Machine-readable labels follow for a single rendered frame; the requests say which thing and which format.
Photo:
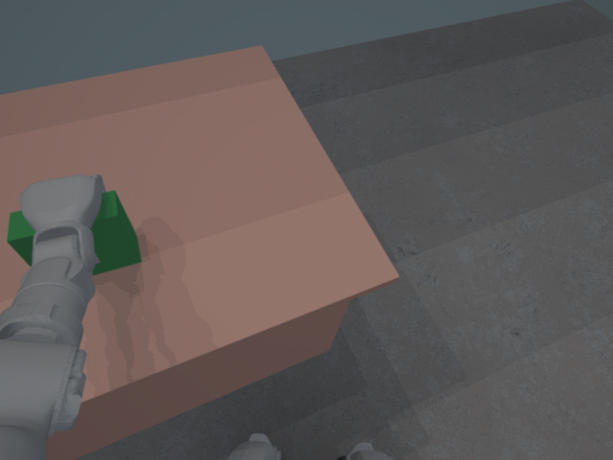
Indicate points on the robot left shin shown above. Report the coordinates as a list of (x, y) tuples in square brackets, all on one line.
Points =
[(259, 437)]

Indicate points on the table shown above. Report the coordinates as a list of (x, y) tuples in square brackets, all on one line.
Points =
[(252, 246)]

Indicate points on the left robot hand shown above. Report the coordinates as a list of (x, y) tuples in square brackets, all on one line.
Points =
[(75, 198)]

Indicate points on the robot left forearm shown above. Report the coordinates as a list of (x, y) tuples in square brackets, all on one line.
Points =
[(54, 292)]

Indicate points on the sponge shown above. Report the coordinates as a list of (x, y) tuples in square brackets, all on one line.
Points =
[(115, 240)]

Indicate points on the robot left upper arm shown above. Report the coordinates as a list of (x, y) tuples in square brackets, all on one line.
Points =
[(41, 386)]

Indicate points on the left robot thigh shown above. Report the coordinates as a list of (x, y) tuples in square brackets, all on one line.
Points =
[(254, 450)]

